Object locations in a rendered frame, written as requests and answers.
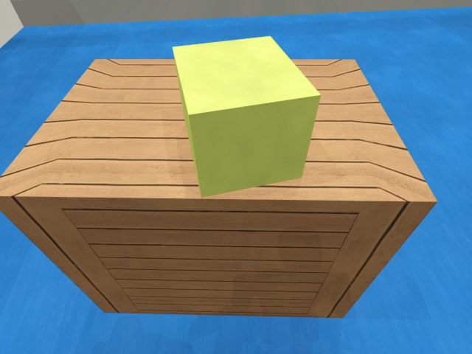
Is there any carton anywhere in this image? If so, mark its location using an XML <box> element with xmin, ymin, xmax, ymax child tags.
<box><xmin>173</xmin><ymin>36</ymin><xmax>321</xmax><ymax>198</ymax></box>

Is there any pedestal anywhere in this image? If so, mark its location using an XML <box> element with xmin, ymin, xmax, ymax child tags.
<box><xmin>0</xmin><ymin>59</ymin><xmax>437</xmax><ymax>318</ymax></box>

